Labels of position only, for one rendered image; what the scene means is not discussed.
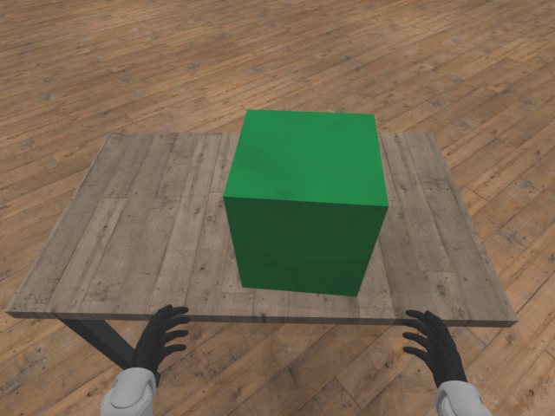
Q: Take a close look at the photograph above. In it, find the table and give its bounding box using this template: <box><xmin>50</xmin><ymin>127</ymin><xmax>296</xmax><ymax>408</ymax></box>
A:
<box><xmin>4</xmin><ymin>133</ymin><xmax>518</xmax><ymax>387</ymax></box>

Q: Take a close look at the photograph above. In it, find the carton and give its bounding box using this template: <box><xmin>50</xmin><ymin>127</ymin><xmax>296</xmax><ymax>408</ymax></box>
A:
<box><xmin>223</xmin><ymin>109</ymin><xmax>389</xmax><ymax>296</ymax></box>

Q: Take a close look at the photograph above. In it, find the right robot forearm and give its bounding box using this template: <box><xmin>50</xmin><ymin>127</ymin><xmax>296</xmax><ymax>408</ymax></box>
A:
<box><xmin>435</xmin><ymin>380</ymin><xmax>493</xmax><ymax>416</ymax></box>

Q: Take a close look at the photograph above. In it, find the robot left hand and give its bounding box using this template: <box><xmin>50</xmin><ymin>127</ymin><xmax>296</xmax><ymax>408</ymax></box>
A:
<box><xmin>128</xmin><ymin>304</ymin><xmax>190</xmax><ymax>377</ymax></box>

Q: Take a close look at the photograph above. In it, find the left robot forearm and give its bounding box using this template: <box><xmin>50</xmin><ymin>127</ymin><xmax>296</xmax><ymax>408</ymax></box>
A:
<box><xmin>100</xmin><ymin>367</ymin><xmax>156</xmax><ymax>416</ymax></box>

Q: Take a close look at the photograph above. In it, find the robot right hand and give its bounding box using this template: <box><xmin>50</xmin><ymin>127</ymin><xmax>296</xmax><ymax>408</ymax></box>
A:
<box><xmin>402</xmin><ymin>310</ymin><xmax>467</xmax><ymax>388</ymax></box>

